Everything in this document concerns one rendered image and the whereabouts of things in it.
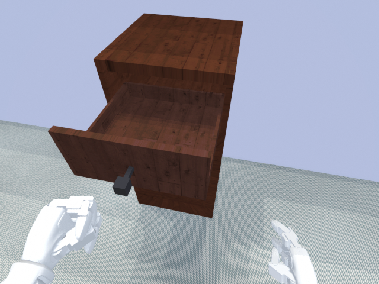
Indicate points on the drawer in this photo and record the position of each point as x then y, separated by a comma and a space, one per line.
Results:
169, 135

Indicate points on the robot left hand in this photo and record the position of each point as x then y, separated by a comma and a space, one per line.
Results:
76, 218

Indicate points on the handle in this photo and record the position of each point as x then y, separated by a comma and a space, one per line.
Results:
122, 185

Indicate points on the cabinet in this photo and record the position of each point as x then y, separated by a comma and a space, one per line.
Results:
179, 52

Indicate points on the robot left forearm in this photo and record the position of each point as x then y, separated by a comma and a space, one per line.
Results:
28, 272

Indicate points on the robot right hand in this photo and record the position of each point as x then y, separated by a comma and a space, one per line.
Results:
297, 267

